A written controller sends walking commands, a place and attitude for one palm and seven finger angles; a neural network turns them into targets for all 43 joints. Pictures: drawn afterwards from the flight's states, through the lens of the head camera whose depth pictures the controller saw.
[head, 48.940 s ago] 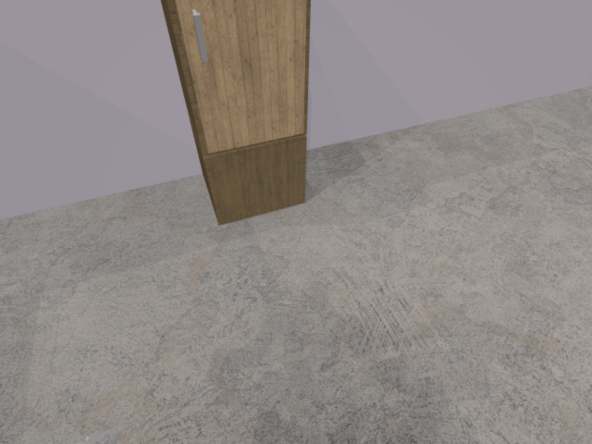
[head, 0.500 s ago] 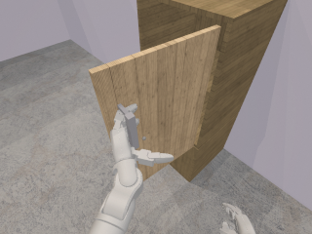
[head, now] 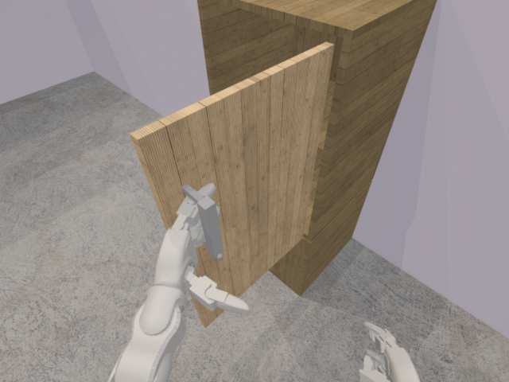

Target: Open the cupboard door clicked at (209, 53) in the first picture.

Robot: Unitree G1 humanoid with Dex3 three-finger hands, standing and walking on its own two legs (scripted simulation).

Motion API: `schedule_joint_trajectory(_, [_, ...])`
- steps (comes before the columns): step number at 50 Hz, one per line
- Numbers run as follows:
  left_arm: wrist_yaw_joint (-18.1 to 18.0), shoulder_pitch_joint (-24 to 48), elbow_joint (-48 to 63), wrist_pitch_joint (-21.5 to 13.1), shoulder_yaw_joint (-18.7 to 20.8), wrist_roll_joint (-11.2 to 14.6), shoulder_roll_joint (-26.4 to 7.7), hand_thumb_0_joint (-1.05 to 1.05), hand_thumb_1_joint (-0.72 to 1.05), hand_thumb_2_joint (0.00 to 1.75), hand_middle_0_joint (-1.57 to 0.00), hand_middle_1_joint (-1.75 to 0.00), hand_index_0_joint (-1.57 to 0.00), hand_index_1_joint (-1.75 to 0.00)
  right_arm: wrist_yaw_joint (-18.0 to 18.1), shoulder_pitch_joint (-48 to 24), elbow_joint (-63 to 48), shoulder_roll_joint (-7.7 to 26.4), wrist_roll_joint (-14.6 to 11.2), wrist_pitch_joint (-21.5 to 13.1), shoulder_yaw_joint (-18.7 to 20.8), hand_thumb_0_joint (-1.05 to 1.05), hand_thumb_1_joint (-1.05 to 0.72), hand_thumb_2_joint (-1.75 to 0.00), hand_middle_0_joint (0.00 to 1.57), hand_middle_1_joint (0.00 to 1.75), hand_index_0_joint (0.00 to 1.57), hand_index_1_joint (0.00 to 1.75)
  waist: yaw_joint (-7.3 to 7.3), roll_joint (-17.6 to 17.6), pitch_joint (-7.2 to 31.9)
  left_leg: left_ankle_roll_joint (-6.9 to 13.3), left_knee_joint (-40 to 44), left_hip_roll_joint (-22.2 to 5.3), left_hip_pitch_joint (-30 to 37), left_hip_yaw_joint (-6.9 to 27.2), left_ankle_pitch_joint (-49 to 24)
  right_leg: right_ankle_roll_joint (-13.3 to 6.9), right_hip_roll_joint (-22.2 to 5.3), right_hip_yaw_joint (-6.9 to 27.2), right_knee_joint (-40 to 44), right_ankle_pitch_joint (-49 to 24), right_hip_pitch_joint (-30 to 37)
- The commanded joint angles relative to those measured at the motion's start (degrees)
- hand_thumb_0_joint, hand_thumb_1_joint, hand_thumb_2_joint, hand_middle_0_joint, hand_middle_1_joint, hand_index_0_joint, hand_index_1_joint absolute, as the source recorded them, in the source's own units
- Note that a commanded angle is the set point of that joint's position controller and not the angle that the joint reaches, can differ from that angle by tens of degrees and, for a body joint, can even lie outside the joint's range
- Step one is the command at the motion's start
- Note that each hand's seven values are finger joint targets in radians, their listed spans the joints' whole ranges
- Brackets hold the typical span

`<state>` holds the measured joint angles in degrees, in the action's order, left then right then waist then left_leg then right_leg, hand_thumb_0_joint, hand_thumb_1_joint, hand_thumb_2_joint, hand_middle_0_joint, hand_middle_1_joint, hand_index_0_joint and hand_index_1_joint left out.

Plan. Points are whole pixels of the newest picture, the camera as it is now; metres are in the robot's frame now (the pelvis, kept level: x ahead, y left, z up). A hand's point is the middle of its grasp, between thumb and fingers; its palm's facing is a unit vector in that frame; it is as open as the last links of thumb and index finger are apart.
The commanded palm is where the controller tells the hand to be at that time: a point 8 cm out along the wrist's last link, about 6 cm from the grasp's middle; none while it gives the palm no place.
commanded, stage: slide the hand sideways off the handle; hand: left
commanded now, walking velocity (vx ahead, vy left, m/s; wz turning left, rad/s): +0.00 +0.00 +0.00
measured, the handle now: (203, 222) +0.33 +0.10 +0.10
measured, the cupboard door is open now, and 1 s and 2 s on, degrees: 88 87 87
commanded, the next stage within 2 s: draw the hand back to the body in 0.66 s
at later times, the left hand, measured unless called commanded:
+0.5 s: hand (172, 290) +0.22 +0.13 +0.09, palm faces -0.01 -1.00 -0.05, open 16.2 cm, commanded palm +0.19 +0.19 +0.09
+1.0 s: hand (132, 297) +0.20 +0.17 +0.10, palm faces +0.01 -1.00 -0.05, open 16.3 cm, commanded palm +0.17 +0.23 +0.11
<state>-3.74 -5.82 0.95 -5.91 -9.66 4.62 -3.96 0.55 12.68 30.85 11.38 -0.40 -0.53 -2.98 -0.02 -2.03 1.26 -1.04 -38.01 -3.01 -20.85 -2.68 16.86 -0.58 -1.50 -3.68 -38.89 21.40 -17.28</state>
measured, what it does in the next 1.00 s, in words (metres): stands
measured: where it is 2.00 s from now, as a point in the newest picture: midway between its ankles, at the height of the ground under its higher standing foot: outside the picture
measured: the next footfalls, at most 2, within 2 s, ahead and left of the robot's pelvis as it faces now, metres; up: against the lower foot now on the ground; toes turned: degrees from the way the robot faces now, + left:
none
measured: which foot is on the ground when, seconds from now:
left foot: down 0.00-1.00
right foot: down 0.00-1.00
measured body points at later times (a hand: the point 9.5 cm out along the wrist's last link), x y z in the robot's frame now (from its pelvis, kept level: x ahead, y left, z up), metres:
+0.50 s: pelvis +0.03 -0.01 -0.01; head +0.03 -0.04 +0.44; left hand +0.22 +0.18 +0.10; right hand +0.22 -0.23 -0.08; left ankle +0.03 +0.13 -0.72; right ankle -0.01 -0.11 -0.72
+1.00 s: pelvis +0.01 +0.01 -0.01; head +0.01 -0.01 +0.44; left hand +0.20 +0.23 +0.11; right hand +0.20 -0.21 -0.08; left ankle +0.03 +0.13 -0.72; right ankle -0.01 -0.11 -0.72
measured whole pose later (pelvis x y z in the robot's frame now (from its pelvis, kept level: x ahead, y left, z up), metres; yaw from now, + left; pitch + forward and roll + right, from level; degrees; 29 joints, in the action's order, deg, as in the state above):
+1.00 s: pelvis +0.01 +0.01 -0.01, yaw +2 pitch +2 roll -1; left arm 11.0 -26.8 18.6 -7.7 5.8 15.0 -12.7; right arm 3.7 14.9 29.4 12.7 -2.3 -9.6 -2.6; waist 1.1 -3.1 3.7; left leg -0.8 -45.0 -2.9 -26.5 -0.3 20.7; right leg -0.2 -1.6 -5.6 -43.1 24.4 -20.7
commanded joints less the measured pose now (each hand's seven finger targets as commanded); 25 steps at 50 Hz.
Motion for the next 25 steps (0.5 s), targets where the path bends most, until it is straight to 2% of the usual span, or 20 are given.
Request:
schedule_joint_trajectory(1, [0.65,5.98,16.32,-3.45,6.29,1.64,-3.11,0.00,-0.50,0.30,-0.15,-0.30,-0.15,-0.30,0.72,-8.55,-10.27,5.19,-0.28,-3.37,2.36,0.00,-0.90,-0.90,0.20,0.30,0.20,0.30,1.70,3.63,8.02,2.02,5.57,2.92,6.38,1.10,-4.18,-0.38,2.02,0.98,8.74,-9.13,-1.01])
schedule_joint_trajectory(3, [1.25,3.46,16.99,-3.38,7.30,2.20,-4.20,0.00,-0.50,0.30,-0.15,-0.30,-0.15,-0.30,0.82,-8.22,-10.38,5.42,-0.38,-3.60,2.47,0.00,-0.90,-0.90,0.20,0.30,0.20,0.30,1.60,4.53,7.16,2.08,5.05,2.95,5.79,1.12,-4.67,-0.21,2.01,1.29,9.00,-9.96,-0.86])
schedule_joint_trajectory(5, [1.89,0.39,19.07,-3.80,9.11,2.77,-5.31,0.00,-0.50,0.30,-0.15,-0.30,-0.15,-0.30,0.92,-7.87,-10.48,5.35,-0.35,-3.97,2.79,0.00,-0.90,-0.90,0.20,0.30,0.20,0.30,1.84,4.15,8.40,2.12,4.54,3.08,6.19,0.90,-6.14,-0.07,1.94,1.44,8.38,-12.58,-0.29])
schedule_joint_trajectory(7, [2.83,-3.44,20.97,-4.17,8.99,3.17,-5.02,0.00,-0.50,0.30,-0.15,-0.30,-0.15,-0.30,0.86,-7.29,-11.00,5.41,-0.39,-4.23,2.86,0.00,-0.90,-0.90,0.20,0.30,0.20,0.30,1.89,4.19,8.93,2.17,4.00,3.24,6.04,0.85,-8.20,0.02,1.92,1.28,7.38,-16.32,0.33])
schedule_joint_trajectory(8, [3.18,-4.78,21.15,-4.30,9.38,3.20,-5.63,0.00,-0.50,0.30,-0.15,-0.30,-0.15,-0.30,0.86,-6.95,-10.92,5.57,-0.38,-4.34,3.01,0.00,-0.90,-0.90,0.20,0.30,0.20,0.30,1.57,4.96,8.70,2.25,3.63,3.11,5.91,0.86,-8.80,0.19,1.92,1.32,7.36,-17.28,0.43])
schedule_joint_trajectory(10, [4.19,-8.24,23.47,-5.02,11.12,3.57,-7.06,0.00,-0.50,0.30,-0.15,-0.30,-0.15,-0.30,1.00,-6.35,-11.19,5.68,-0.36,-4.68,3.39,0.00,-0.90,-0.90,0.20,0.30,0.20,0.30,1.86,4.82,10.04,2.26,2.92,3.17,5.92,0.79,-10.78,0.34,1.85,1.31,6.11,-21.26,1.05])
schedule_joint_trajectory(11, [4.93,-9.69,24.30,-5.21,9.75,3.80,-5.77,0.00,-0.50,0.30,-0.15,-0.30,-0.15,-0.30,0.94,-6.30,-11.62,5.62,-0.45,-4.82,3.28,0.00,-0.90,-0.90,0.20,0.30,0.20,0.30,1.65,3.94,9.38,2.26,2.61,3.36,5.61,0.71,-10.84,0.39,1.87,1.15,5.71,-21.72,0.52])
schedule_joint_trajectory(13, [5.78,-10.05,25.51,-5.85,10.19,3.89,-7.05,0.00,-0.50,0.30,-0.15,-0.30,-0.15,-0.30,1.06,-5.52,-11.50,5.93,-0.52,-5.23,3.40,0.00,-0.90,-0.90,0.20,0.30,0.20,0.30,0.84,3.59,8.44,2.35,1.80,3.32,5.20,0.94,-11.01,0.48,1.92,1.16,5.28,-21.94,-0.47])
schedule_joint_trajectory(14, [6.29,-10.47,27.25,-6.28,10.55,4.31,-7.29,0.00,-0.50,0.30,-0.15,-0.30,-0.15,-0.30,1.10,-5.47,-11.85,5.89,-0.43,-5.68,3.53,0.00,-0.90,-0.90,0.20,0.30,0.20,0.30,1.08,2.77,9.33,2.38,1.31,3.42,5.25,1.02,-11.27,0.61,1.72,1.28,4.82,-22.85,-0.66])
schedule_joint_trajectory(15, [6.80,-13.18,26.98,-6.76,12.23,4.80,-8.43,0.00,-0.50,0.30,-0.15,-0.30,-0.15,-0.30,1.20,-4.80,-11.76,6.04,-0.48,-5.97,3.67,0.00,-0.90,-0.90,0.20,0.30,0.20,0.30,1.22,4.18,9.58,2.32,0.97,3.43,4.58,1.16,-11.25,0.72,1.71,1.37,4.47,-23.53,-0.28])
schedule_joint_trajectory(16, [7.68,-15.10,27.29,-6.98,12.08,5.24,-8.08,0.00,-0.50,0.30,-0.15,-0.30,-0.15,-0.30,1.34,-4.97,-12.10,6.11,-0.56,-6.19,3.66,0.00,-0.90,-0.90,0.20,0.30,0.20,0.30,1.35,3.74,9.40,2.36,0.54,3.57,4.07,1.04,-11.07,0.86,1.64,1.47,4.31,-23.89,-0.59])
schedule_joint_trajectory(18, [9.08,-15.87,27.44,-7.57,12.33,5.95,-8.41,0.00,-0.50,0.30,-0.15,-0.30,-0.15,-0.30,1.56,-4.29,-11.92,6.39,-0.70,-6.59,3.66,0.00,-0.90,-0.90,0.20,0.30,0.20,0.30,0.77,4.55,8.34,2.40,-0.19,3.66,3.18,1.31,-10.73,0.99,1.64,1.53,4.11,-23.70,-1.28])
schedule_joint_trajectory(19, [9.67,-15.06,28.53,-7.92,12.83,6.43,-9.07,0.00,-0.50,0.30,-0.15,-0.30,-0.15,-0.30,1.74,-4.53,-12.15,6.42,-0.74,-6.98,3.72,0.00,-0.90,-0.90,0.20,0.30,0.20,0.30,0.74,3.64,8.80,2.39,-0.62,3.71,2.99,1.37,-10.36,1.24,1.36,1.85,3.97,-23.91,-1.83])
schedule_joint_trajectory(20, [10.13,-15.80,27.87,-8.14,14.55,6.99,-10.38,0.00,-0.50,0.30,-0.15,-0.30,-0.15,-0.30,1.99,-3.94,-11.82,6.60,-0.71,-7.24,3.71,0.00,-0.90,-0.90,0.20,0.30,0.20,0.30,0.66,4.67,8.71,2.32,-0.94,3.71,2.34,1.71,-10.04,1.42,1.22,2.16,3.85,-24.35,-1.78])
schedule_joint_trajectory(23, [12.18,-19.92,27.32,-8.89,17.16,8.55,-11.58,0.00,-0.50,0.30,-0.15,-0.30,-0.15,-0.30,2.27,-3.67,-11.67,6.76,-0.95,-7.90,3.83,0.00,-0.90,-0.90,0.20,0.30,0.20,0.30,1.47,4.96,9.90,2.21,-1.76,3.88,1.35,1.91,-10.92,1.50,1.04,2.41,3.01,-26.53,-0.55])
schedule_joint_trajectory(24, [13.02,-20.31,28.09,-9.28,16.37,9.04,-10.68,0.00,-0.50,0.30,-0.15,-0.30,-0.15,-0.30,2.31,-3.95,-12.01,6.71,-1.13,-8.22,3.84,0.00,-0.90,-0.90,0.20,0.30,0.20,0.30,1.25,3.99,9.68,2.18,-1.97,3.98,1.24,1.77,-10.85,1.61,0.86,2.39,2.76,-26.77,-1.07])
schedule_joint_trajectory(25, [13.63,-21.63,28.41,-9.45,17.01,9.82,-10.99,0.00,-0.50,0.30,-0.15,-0.30,-0.15,-0.30,2.31,-3.83,-12.12,6.67,-1.18,-8.47,3.84,0.00,-0.90,-0.90,0.20,0.30,0.20,0.30,1.65,3.65,9.77,2.12,-2.01,3.96,1.03,1.94,-10.86,1.61,0.91,2.16,2.45,-27.11,-1.08])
